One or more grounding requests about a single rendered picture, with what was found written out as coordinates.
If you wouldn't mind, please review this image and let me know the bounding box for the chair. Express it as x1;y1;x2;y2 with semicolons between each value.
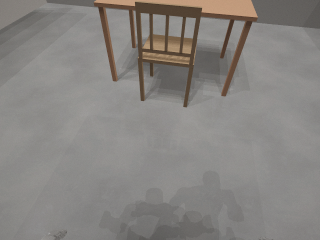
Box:
135;1;203;108

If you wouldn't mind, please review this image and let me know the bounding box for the left robot hand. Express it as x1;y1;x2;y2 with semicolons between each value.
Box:
41;229;67;240

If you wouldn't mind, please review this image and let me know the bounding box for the table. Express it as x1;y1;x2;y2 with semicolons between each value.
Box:
93;0;258;97

